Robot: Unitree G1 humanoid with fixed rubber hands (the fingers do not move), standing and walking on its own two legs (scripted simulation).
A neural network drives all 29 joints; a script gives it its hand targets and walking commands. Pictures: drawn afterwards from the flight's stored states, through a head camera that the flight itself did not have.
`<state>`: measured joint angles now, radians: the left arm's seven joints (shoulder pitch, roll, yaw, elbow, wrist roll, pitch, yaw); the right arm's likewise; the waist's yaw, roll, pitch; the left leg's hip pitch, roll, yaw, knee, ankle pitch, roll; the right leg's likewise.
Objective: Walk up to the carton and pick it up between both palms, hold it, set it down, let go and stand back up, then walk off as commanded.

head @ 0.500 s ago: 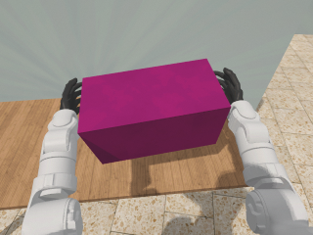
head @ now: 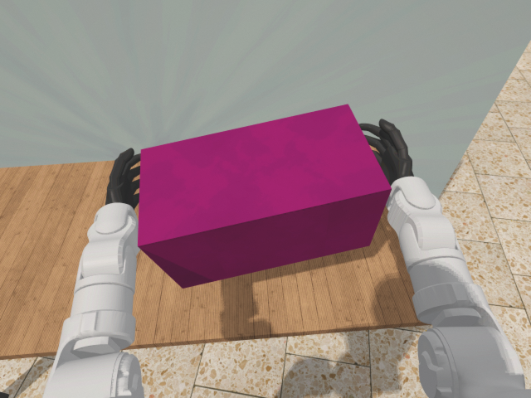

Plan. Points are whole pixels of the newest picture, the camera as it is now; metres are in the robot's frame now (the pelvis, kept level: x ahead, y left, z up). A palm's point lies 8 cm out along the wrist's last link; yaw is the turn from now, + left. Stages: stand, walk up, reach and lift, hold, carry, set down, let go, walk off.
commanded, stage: set down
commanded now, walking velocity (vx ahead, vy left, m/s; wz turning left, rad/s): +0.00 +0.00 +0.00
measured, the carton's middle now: (261, 200) +0.39 +0.02 +0.09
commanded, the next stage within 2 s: none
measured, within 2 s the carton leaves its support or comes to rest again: rests again in 1.38 s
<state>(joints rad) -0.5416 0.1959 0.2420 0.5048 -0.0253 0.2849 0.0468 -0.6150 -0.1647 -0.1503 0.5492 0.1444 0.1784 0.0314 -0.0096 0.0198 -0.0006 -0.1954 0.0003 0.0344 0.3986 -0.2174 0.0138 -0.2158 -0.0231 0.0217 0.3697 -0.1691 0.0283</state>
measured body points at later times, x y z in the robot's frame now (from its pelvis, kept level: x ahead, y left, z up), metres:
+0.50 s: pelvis +0.00 +0.00 +0.00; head +0.03 -0.01 +0.45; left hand +0.38 +0.23 +0.07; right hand +0.41 -0.17 +0.09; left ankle -0.01 +0.11 -0.74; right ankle +0.02 -0.14 -0.74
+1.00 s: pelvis +0.02 +0.00 +0.00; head +0.10 -0.03 +0.44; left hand +0.40 +0.24 +0.03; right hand +0.44 -0.16 +0.03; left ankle -0.01 +0.11 -0.74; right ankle +0.02 -0.14 -0.74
